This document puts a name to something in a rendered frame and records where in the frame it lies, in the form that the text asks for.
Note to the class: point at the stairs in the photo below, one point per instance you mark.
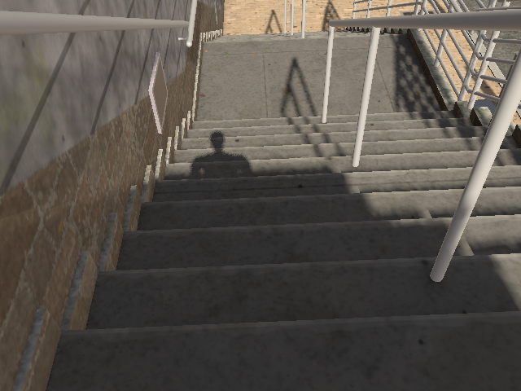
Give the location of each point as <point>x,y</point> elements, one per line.
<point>270,36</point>
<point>266,220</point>

